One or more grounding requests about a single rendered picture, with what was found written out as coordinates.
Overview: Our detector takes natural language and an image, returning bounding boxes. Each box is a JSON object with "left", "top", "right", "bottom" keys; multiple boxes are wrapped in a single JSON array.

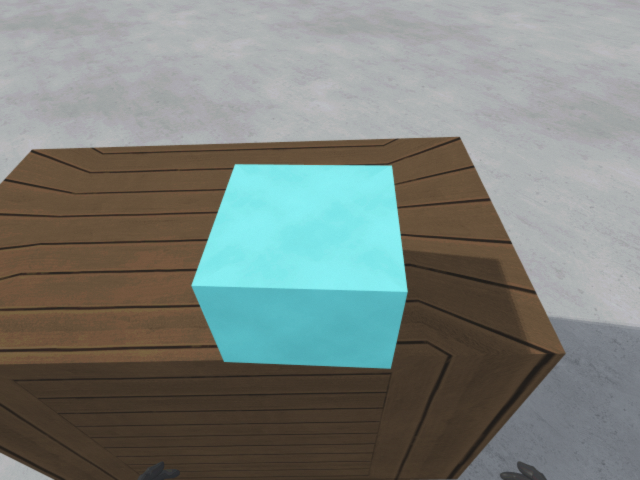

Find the carton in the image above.
[{"left": 191, "top": 164, "right": 408, "bottom": 369}]

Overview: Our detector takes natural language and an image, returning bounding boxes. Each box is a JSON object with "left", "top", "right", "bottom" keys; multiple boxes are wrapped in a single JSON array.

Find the pedestal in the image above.
[{"left": 0, "top": 137, "right": 566, "bottom": 480}]

